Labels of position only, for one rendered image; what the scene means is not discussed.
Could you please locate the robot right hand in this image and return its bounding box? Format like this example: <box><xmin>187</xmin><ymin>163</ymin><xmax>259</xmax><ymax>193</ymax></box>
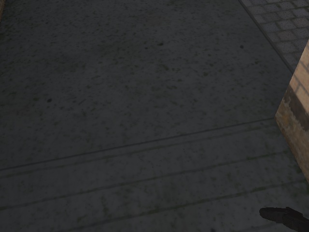
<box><xmin>259</xmin><ymin>207</ymin><xmax>309</xmax><ymax>232</ymax></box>

